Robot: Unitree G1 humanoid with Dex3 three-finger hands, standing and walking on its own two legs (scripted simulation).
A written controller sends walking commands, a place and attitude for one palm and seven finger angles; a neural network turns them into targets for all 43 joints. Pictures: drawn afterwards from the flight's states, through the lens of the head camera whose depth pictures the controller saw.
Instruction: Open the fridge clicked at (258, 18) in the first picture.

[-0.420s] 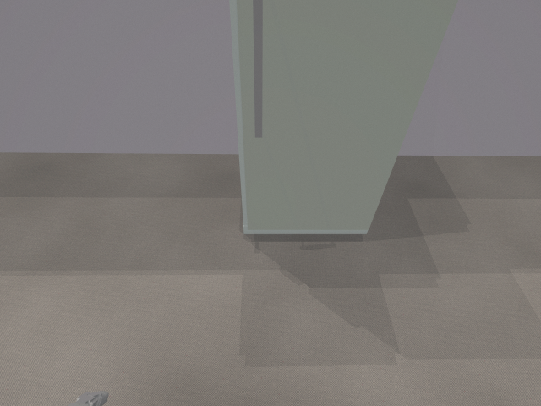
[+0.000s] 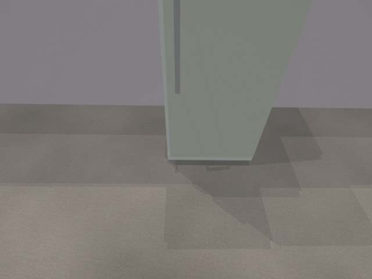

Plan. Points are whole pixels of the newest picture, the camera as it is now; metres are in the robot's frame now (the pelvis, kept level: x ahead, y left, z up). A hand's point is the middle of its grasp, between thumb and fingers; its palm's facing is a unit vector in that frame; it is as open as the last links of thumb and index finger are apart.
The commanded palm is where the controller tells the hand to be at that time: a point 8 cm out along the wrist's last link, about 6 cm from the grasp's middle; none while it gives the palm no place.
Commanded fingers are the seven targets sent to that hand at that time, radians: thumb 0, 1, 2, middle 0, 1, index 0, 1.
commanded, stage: stand and wait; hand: left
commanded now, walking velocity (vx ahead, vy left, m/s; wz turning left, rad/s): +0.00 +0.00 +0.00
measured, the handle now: (177, 38) +0.93 +0.09 +0.10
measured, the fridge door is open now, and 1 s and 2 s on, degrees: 0 0 0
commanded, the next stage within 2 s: look at it before walking up in 0.40 s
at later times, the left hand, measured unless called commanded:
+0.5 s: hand out of the picture +0.07 +0.24 -0.15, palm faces -0.03 -0.94 -0.34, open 7.4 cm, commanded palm none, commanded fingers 0.00 0.90 0.90 -0.20 -0.30 -0.20 -0.30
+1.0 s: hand out of the picture +0.09 +0.24 -0.15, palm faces -0.03 -0.94 -0.34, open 7.4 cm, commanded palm none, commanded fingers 0.00 0.90 0.90 -0.20 -0.30 -0.20 -0.30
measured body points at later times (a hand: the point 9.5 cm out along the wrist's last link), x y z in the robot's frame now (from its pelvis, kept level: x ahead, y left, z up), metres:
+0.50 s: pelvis +0.00 -0.01 +0.00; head +0.00 -0.01 +0.45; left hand +0.08 +0.29 -0.13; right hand +0.06 -0.31 -0.13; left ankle +0.02 +0.12 -0.74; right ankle +0.01 -0.13 -0.74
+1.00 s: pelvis +0.01 -0.01 +0.00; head +0.01 -0.01 +0.45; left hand +0.09 +0.29 -0.13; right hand +0.10 -0.31 -0.13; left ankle +0.02 +0.12 -0.74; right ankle +0.01 -0.13 -0.74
